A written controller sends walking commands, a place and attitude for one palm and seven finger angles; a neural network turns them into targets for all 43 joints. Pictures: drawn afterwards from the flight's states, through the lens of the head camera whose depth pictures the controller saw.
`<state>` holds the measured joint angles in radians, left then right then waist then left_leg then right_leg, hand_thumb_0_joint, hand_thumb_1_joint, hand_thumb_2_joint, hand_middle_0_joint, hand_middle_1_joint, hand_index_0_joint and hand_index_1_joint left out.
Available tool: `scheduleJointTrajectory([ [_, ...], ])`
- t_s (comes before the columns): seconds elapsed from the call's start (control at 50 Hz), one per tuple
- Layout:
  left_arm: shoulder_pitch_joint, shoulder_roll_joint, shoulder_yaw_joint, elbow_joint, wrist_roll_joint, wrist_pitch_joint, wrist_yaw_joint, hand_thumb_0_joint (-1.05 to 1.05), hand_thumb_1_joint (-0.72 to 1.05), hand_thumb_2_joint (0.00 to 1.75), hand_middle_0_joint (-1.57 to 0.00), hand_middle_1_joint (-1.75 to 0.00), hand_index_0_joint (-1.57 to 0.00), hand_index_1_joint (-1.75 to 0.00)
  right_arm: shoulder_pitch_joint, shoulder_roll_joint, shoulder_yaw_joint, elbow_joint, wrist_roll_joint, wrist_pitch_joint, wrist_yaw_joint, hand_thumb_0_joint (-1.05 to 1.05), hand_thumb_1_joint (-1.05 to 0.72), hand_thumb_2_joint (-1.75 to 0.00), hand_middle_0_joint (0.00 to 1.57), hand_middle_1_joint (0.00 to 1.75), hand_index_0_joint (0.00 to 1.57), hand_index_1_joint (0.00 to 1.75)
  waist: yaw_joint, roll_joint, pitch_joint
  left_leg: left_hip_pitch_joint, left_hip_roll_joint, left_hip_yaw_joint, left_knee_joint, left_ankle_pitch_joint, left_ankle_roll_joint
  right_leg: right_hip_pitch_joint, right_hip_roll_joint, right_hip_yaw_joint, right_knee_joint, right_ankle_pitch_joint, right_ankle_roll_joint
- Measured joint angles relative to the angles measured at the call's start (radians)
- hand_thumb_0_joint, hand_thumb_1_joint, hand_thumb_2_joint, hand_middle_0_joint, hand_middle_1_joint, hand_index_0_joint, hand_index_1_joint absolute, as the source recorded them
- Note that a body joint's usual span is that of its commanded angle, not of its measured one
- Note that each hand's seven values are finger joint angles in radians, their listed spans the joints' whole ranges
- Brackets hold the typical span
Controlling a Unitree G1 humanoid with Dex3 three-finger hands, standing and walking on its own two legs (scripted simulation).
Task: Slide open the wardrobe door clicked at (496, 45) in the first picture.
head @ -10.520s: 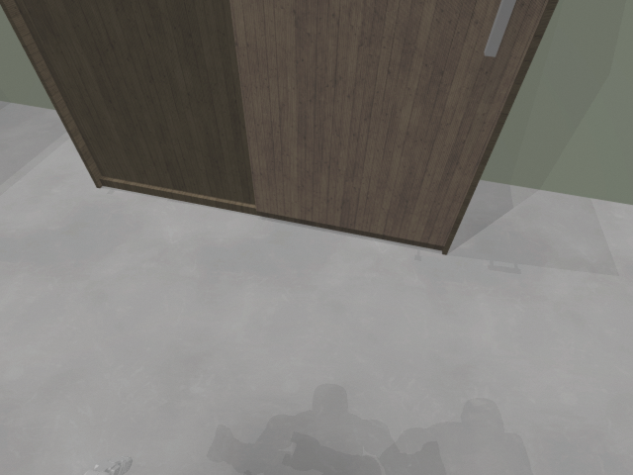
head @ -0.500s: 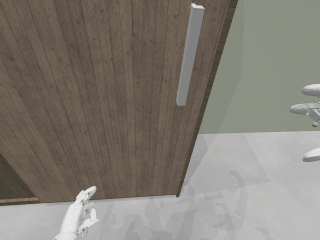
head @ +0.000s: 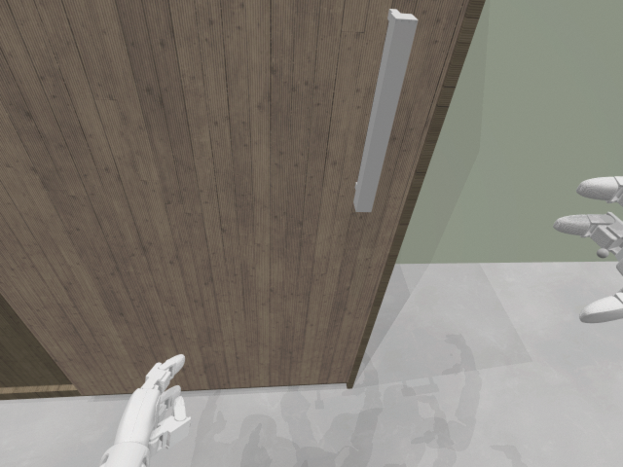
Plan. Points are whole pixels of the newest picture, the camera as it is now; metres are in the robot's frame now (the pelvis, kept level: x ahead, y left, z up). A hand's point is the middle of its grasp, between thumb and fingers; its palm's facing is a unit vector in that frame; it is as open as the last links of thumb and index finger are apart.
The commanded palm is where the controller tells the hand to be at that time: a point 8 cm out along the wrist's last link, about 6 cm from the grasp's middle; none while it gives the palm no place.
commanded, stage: move the hooked fingers beside the handle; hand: right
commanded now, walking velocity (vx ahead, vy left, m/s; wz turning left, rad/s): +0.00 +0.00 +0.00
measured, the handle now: (376, 122) +0.54 -0.08 +0.22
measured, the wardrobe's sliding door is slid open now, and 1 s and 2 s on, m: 0.00 0.00 0.00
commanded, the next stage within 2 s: none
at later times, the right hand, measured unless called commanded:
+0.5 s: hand (540, 210) +0.34 -0.24 +0.22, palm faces -0.02 +1.00 -0.07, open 14.0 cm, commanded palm +0.31 -0.29 +0.23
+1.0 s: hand (493, 183) +0.39 -0.21 +0.23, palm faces -0.02 +1.00 -0.02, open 14.0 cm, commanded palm +0.37 -0.25 +0.22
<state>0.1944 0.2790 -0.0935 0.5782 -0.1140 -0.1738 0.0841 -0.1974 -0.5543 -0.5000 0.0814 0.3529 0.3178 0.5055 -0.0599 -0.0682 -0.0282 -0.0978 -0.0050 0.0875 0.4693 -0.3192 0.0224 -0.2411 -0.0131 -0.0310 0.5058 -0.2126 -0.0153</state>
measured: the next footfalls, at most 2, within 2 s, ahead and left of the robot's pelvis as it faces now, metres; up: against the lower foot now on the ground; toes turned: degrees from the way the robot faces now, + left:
none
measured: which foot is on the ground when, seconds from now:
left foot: down 0.00-1.00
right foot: down 0.00-1.00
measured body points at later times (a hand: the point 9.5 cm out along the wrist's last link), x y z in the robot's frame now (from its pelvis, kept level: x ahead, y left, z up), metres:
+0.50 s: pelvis +0.00 +0.00 +0.00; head -0.02 +0.02 +0.45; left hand +0.19 +0.22 -0.07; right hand +0.34 -0.30 +0.23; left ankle -0.04 +0.10 -0.74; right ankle +0.04 -0.11 -0.74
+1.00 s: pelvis +0.00 +0.00 +0.00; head -0.02 +0.02 +0.45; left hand +0.17 +0.24 -0.08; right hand +0.38 -0.26 +0.23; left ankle -0.04 +0.10 -0.74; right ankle +0.04 -0.11 -0.74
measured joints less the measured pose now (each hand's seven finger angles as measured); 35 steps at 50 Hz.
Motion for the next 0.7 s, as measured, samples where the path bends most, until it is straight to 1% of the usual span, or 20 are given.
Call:
scheduleJointTrajectory([
  [0.14, -0.002, -0.005, -0.003, 0.002, 0.001, 0.003, 0.002, 0.02, 0.9, 0.9, -0.2, -0.3, -0.2, -0.3, -0.03, 0.02, 0.028, 0.0, -0.004, -0.006, -0.012, -0.01, 0.5, -0.3, 0.31, 1.2, 0.3, 1.2, -0.006, 0.002, 0.003, 0.005, 0.006, 0.004, -0.004, -0.002, -0.002, 0.004, 0.008, 0.004, -0.006, 0.001, -0.003],
  [0.24, -0.006, -0.011, -0.006, 0.011, 0.001, 0.01, 0.004, 0.02, 0.9, 0.9, -0.2, -0.3, -0.2, -0.3, -0.086, 0.038, 0.069, 0.038, -0.021, 0.0, -0.034, -0.01, 0.5, -0.3, 0.31, 1.2, 0.3, 1.2, -0.005, 0.006, 0.003, 0.003, 0.009, 0.008, -0.006, -0.001, -0.003, 0.001, 0.011, 0.007, -0.01, 0.004, -0.004],
  [0.32, -0.012, -0.015, -0.009, 0.016, 0.003, 0.017, 0.006, 0.02, 0.9, 0.9, -0.2, -0.3, -0.2, -0.3, -0.14, 0.051, 0.101, 0.083, -0.04, 0.006, -0.061, -0.01, 0.5, -0.3, 0.31, 1.2, 0.3, 1.2, 0.004, 0.011, 0.006, -0.002, 0.011, 0.009, -0.007, 0.001, -0.003, -0.003, 0.013, 0.008, -0.015, 0.009, -0.005],
  [0.48, 0.002, -0.015, -0.004, 0.014, 0.007, 0.034, 0.005, 0.02, 0.9, 0.9, -0.2, -0.3, -0.2, -0.3, -0.209, 0.062, 0.119, 0.149, -0.066, -0.005, -0.1, -0.01, 0.5, -0.3, 0.31, 1.2, 0.3, 1.2, 0.026, 0.017, 0.006, -0.008, 0.008, -0.005, -0.014, 0.006, -0.003, -0.002, 0.009, -0.005, -0.025, 0.01, -0.005],
  [0.54, 0.01, -0.011, 0.0, 0.018, 0.008, 0.043, 0.003, 0.02, 0.9, 0.9, -0.2, -0.3, -0.2, -0.3, -0.217, 0.068, 0.12, 0.159, -0.063, -0.007, -0.106, -0.01, 0.5, -0.3, 0.31, 1.2, 0.3, 1.2, 0.032, 0.018, -0.001, -0.011, 0.008, -0.011, -0.015, 0.006, -0.003, -0.001, 0.008, -0.011, -0.029, 0.01, -0.005],
  [0.7, 0.025, -0.002, 0.016, 0.027, 0.007, 0.061, 0.006, 0.02, 0.9, 0.9, -0.2, -0.3, -0.2, -0.3, -0.254, 0.091, 0.148, 0.186, -0.079, 0.002, -0.145, -0.01, 0.5, -0.3, 0.3, 1.2, 0.3, 1.2, 0.038, 0.02, -0.003, -0.012, 0.008, -0.014, -0.015, 0.004, -0.003, 0.001, 0.008, -0.014, -0.031, 0.007, -0.004],
])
